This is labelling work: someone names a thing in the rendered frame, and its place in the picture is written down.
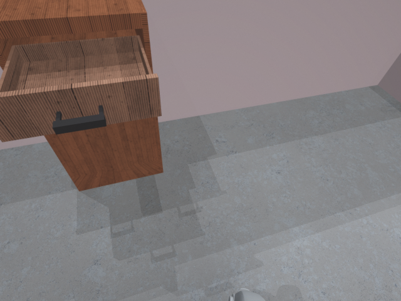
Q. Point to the drawer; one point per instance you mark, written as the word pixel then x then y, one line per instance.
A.
pixel 75 77

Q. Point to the handle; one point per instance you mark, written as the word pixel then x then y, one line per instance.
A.
pixel 80 123

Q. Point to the cabinet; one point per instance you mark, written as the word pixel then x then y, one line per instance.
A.
pixel 105 155

